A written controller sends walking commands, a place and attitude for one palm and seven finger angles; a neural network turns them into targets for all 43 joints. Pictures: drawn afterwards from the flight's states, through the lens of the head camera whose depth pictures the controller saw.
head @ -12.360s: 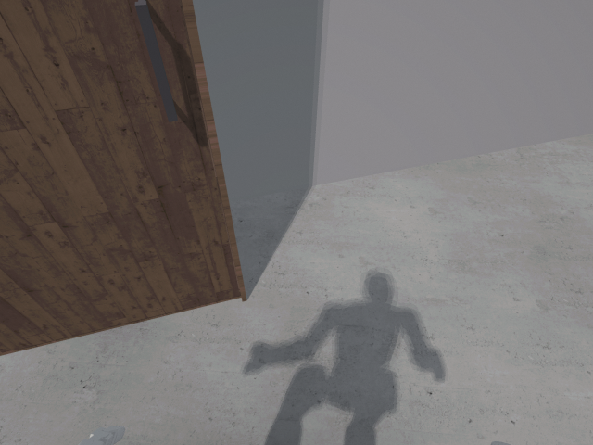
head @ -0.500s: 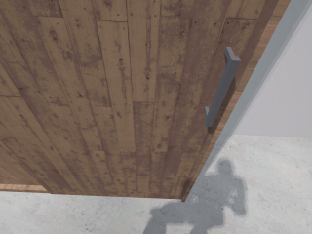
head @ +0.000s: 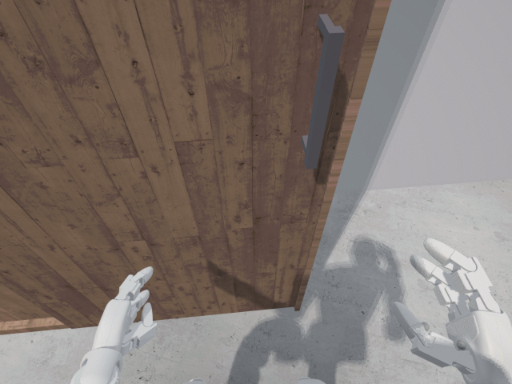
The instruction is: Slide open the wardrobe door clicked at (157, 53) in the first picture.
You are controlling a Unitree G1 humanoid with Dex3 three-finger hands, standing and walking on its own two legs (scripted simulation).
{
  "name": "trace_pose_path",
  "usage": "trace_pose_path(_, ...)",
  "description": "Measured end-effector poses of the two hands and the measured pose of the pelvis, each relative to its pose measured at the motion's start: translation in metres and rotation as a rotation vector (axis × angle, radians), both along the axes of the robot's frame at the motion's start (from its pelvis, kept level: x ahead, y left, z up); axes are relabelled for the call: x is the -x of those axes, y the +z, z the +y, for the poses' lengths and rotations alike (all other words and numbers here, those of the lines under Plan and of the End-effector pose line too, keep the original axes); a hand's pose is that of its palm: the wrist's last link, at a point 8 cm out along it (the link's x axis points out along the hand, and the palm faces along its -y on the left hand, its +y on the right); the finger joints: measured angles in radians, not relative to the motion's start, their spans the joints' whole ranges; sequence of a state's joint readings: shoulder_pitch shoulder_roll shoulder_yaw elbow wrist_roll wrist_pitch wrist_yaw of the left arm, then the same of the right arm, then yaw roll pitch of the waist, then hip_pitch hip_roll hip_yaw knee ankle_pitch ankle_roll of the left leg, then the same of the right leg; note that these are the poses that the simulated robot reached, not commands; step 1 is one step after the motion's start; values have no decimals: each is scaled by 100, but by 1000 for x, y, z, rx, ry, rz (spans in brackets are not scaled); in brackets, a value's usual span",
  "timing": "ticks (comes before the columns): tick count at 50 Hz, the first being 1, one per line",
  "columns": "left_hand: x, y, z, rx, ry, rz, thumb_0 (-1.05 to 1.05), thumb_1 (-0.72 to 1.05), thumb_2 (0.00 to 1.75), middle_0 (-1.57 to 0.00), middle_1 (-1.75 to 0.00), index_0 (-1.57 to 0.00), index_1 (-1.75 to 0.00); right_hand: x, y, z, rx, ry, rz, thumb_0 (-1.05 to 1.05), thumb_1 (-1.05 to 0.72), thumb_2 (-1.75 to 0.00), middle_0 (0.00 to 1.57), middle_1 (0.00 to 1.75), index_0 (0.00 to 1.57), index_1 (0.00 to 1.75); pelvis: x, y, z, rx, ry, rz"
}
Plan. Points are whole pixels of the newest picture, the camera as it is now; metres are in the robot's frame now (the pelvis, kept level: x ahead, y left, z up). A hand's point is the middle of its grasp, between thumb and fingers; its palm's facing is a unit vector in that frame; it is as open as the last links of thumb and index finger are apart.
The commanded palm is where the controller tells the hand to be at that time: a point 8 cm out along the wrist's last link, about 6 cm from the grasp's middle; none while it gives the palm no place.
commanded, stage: raise the hand with hooked fingers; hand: right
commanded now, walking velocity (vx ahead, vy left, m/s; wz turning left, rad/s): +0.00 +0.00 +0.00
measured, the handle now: (316, 101) +0.44 -0.09 +0.23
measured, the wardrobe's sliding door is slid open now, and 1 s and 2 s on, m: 0.00 0.00 0.00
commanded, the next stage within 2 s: move the hooked fingers beside the handle in 1.50 s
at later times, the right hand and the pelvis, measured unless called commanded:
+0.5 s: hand (443, 243) +0.26 -0.23 +0.14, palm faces -0.03 +0.99 -0.10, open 12.6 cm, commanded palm +0.23 -0.29 +0.17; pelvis +0.02 -0.01 +0.03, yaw +2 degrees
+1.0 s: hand out of the picture +0.31 -0.27 +0.26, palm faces +0.06 +0.99 -0.13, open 13.9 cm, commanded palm +0.28 -0.31 +0.25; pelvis +0.03 +0.00 +0.05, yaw +1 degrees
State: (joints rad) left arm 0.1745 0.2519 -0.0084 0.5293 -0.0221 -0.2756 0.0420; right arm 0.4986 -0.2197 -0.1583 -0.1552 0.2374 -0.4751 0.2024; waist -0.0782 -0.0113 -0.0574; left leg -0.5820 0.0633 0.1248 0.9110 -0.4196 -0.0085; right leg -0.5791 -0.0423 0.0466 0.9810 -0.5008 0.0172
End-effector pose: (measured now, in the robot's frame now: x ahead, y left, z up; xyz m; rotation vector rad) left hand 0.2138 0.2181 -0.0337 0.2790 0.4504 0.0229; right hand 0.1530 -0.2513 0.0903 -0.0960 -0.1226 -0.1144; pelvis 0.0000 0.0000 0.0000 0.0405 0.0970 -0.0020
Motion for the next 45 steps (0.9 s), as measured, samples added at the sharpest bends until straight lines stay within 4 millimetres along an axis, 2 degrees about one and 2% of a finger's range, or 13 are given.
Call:
trace_pose_path(3,18,-19,-18,63,7,57,2,90,90,-20,-30,-21,-30,-31,20,13,35,159,-55,1,-33,-66,23,67,23,67,3,1,-4,-3,-1,-3)
trace_pose_path(6,41,-28,-25,120,69,109,2,90,90,-20,-30,-21,-30,-62,15,20,36,278,76,1,-26,-63,24,71,24,72,3,7,-7,7,17,-3)
trace_pose_path(8,55,-28,-24,139,122,133,2,90,90,-20,-30,-21,-30,-74,10,16,8,286,182,1,-21,-61,25,74,25,75,0,12,-8,17,32,-4)
trace_pose_path(11,71,-24,-15,134,183,152,2,90,90,-20,-30,-21,-30,-79,13,-1,-36,197,236,1,-15,-58,26,79,25,79,-5,19,-9,24,49,-10)
trace_pose_path(15,81,-17,3,78,196,167,2,90,90,-20,-30,-21,-30,-71,41,-26,-14,58,119,1,-5,-54,26,85,26,85,-12,24,-10,24,50,-18)
trace_pose_path(19,74,-11,18,15,169,159,2,90,90,-20,-30,-21,-30,-69,59,-36,21,40,35,1,4,-50,27,91,26,91,-15,26,-11,16,34,-33)
trace_pose_path(26,41,11,26,-15,171,46,2,90,90,-20,-30,-21,-30,-93,59,-37,9,141,136,0,21,-43,28,101,28,102,-18,32,-11,17,31,-66)
trace_pose_path(28,31,20,23,-6,163,7,2,90,90,-20,-30,-21,-30,-99,70,-41,13,131,110,0,25,-41,28,104,28,105,-21,34,-10,18,33,-76)
trace_pose_path(32,14,31,12,21,123,-44,2,90,90,-20,-30,-21,-30,-105,106,-53,22,86,-8,0,35,-37,29,110,29,111,-26,38,-7,18,33,-96)
trace_pose_path(35,4,32,4,44,91,-49,2,90,90,-20,-30,-21,-30,-108,123,-62,17,63,-36,0,40,-34,30,114,29,114,-28,41,-6,18,30,-106)
trace_pose_path(42,0,23,-4,70,67,11,2,90,90,-20,-30,-21,-30,-121,120,-68,7,71,119,-1,47,-31,30,118,30,119,-27,44,-4,23,24,-110)
trace_pose_path(45,4,20,-4,69,70,36,2,90,90,-20,-30,-21,-30,-125,134,-67,28,74,83,-1,49,-31,30,119,30,120,-28,46,-3,23,26,-114)
